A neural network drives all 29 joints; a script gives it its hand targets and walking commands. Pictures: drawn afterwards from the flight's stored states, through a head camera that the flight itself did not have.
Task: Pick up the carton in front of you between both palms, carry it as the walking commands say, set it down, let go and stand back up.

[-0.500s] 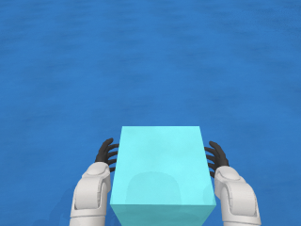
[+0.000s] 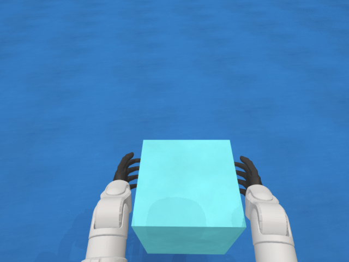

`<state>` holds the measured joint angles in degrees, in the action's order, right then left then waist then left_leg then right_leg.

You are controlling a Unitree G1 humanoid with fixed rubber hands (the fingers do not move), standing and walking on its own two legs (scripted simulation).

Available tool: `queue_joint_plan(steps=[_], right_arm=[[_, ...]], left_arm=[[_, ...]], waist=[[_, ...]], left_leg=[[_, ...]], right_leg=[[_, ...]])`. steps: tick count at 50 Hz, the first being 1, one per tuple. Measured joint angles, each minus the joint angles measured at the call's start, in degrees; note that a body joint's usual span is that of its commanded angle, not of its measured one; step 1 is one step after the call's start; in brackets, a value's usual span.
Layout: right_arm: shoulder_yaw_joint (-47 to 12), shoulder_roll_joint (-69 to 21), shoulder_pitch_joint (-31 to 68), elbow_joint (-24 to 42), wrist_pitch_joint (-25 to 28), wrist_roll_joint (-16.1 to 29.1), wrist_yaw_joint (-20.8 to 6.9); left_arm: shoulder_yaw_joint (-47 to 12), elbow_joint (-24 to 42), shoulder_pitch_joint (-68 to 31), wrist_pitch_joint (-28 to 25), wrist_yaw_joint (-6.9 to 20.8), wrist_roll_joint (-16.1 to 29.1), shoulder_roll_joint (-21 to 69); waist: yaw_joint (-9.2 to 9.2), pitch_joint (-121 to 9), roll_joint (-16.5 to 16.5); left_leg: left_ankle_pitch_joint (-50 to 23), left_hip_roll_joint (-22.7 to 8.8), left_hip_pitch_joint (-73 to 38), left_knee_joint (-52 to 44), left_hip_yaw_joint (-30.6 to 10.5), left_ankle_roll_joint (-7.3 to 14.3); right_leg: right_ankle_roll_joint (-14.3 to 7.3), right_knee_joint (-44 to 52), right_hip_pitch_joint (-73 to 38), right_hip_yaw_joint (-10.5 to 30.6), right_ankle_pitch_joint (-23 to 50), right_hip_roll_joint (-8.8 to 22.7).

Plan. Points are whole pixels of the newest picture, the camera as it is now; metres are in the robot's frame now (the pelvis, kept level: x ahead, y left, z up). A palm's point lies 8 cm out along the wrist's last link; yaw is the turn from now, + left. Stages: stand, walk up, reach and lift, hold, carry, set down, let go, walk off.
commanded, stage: carry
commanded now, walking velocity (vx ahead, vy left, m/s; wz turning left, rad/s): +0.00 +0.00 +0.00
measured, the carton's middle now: (186, 200) +0.28 +0.00 -0.04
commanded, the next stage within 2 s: hold in 0.64 s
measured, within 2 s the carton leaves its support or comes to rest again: neither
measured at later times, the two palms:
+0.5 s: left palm (122, 191) +0.27 +0.15 +0.04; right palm (256, 196) +0.26 -0.15 +0.04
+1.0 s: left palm (129, 202) +0.24 +0.13 +0.03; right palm (271, 220) +0.21 -0.17 +0.04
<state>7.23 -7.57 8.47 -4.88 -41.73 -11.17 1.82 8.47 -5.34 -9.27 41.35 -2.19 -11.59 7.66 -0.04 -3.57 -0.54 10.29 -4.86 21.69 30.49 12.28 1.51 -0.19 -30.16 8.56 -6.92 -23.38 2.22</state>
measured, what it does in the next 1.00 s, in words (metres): stands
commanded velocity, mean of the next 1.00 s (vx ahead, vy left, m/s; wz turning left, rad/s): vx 0.00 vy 0.00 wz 0.00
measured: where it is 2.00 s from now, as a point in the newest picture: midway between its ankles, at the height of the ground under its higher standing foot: outside the picture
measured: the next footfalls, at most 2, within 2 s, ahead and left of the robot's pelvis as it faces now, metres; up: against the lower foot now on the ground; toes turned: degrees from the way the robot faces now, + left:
none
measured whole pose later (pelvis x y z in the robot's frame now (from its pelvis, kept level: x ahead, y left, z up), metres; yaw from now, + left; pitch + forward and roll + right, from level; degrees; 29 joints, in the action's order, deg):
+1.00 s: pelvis -0.04 +0.01 +0.01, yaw -5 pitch -7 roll +0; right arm 8.0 -7.5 7.9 -8.0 -37.4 -10.5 0.7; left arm 7.1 -4.7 -7.8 39.8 -2.7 -13.0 7.5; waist -0.4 5.9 -3.0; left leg 4.0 -2.3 10.4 21.1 3.9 -0.2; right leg -0.8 -25.1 1.6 0.4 -17.0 -0.4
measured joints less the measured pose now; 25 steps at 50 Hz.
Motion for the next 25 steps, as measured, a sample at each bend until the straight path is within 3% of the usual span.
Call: queue_joint_plan(steps=[25], right_arm=[[0.6,-0.1,0.9,-1.4,-0.9,-0.6,-0.4]], left_arm=[[0.5,-1.3,-0.8,0.9,0.3,-0.7,0.1]], waist=[[-0.07,-0.3,0.1]], left_leg=[[-2.1,-0.6,0.6,-1.2,0.0,0.0]], right_leg=[[-0.5,-0.6,1.5,0.1,1.2,-0.6]])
